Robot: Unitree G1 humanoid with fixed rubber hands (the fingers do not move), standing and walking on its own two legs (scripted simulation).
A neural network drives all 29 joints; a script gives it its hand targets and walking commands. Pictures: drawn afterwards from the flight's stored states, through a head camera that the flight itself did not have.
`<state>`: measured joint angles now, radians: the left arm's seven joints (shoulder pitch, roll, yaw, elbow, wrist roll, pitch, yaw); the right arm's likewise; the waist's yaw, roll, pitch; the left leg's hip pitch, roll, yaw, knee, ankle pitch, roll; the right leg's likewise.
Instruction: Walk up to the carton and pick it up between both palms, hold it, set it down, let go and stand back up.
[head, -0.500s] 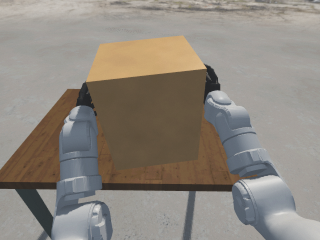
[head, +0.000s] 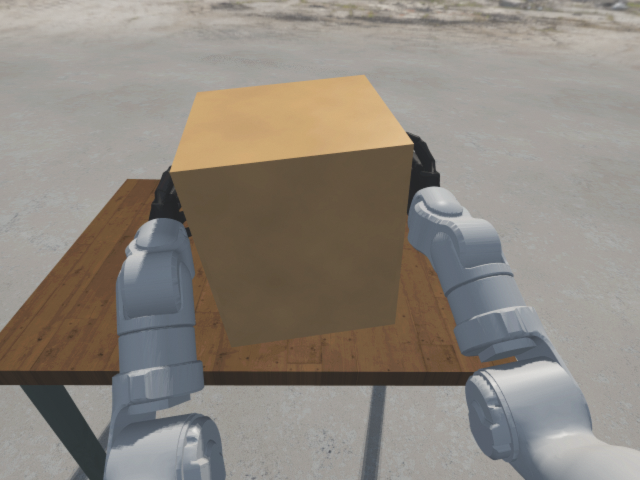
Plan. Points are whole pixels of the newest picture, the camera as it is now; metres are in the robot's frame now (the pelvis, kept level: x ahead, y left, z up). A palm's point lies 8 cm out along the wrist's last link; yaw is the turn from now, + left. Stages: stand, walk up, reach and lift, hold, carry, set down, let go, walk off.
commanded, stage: hold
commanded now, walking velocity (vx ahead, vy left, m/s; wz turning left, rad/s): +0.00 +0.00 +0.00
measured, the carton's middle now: (298, 210) +0.38 +0.00 +0.22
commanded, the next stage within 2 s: set down in 1.78 s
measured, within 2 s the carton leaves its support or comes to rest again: neither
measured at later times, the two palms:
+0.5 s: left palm (169, 224) +0.35 +0.15 +0.23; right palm (424, 195) +0.36 -0.15 +0.25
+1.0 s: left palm (164, 227) +0.35 +0.16 +0.23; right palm (418, 193) +0.36 -0.14 +0.25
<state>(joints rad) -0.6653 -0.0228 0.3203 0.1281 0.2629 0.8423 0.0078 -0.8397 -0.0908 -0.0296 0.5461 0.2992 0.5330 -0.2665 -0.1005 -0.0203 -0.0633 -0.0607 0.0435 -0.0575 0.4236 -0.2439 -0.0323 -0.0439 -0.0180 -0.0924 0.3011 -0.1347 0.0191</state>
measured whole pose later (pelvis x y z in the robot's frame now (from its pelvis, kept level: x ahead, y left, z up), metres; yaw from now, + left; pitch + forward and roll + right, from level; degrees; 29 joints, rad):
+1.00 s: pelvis -0.01 +0.00 +0.00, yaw +0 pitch -6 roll -2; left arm -0.71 0.01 0.32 0.21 0.25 0.82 0.01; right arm -0.89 -0.08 -0.06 0.62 0.26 0.51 -0.25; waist -0.09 -0.02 -0.07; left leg -0.09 0.04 -0.07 0.42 -0.23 -0.04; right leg -0.07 -0.02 -0.10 0.30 -0.12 0.01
